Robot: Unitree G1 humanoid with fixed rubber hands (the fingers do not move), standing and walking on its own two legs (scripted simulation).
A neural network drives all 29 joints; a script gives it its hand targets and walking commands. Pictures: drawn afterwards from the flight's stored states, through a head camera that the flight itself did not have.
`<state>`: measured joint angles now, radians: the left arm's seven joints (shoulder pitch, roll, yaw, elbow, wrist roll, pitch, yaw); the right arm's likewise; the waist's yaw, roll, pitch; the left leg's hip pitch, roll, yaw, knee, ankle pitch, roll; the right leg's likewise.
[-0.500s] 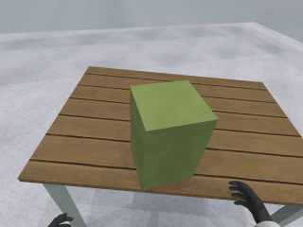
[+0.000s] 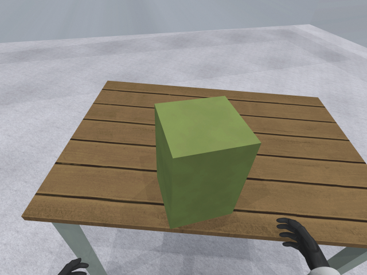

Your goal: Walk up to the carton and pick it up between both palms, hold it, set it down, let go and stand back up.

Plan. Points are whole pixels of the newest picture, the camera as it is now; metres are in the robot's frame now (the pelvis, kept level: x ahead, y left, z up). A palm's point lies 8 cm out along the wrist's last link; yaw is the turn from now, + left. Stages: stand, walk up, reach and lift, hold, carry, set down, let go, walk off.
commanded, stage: stand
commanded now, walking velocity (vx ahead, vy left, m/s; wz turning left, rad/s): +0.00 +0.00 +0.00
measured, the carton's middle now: (196, 163) +0.38 +0.00 +0.07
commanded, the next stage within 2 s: none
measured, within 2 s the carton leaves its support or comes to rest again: neither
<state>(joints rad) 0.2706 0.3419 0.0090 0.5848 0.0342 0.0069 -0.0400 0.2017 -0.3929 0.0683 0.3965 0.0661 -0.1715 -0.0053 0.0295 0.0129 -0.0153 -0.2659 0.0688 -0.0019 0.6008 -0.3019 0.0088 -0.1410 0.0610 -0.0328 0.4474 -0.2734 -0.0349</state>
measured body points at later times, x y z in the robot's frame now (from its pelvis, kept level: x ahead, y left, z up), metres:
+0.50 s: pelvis +0.00 +0.00 +0.00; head -0.02 +0.01 +0.45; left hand +0.13 +0.27 -0.09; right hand +0.22 -0.25 +0.00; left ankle +0.02 +0.12 -0.73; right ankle -0.02 -0.12 -0.73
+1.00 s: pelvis +0.00 -0.01 +0.00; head -0.01 +0.00 +0.45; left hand +0.13 +0.27 -0.09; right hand +0.22 -0.25 +0.00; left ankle +0.02 +0.12 -0.73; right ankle -0.02 -0.12 -0.73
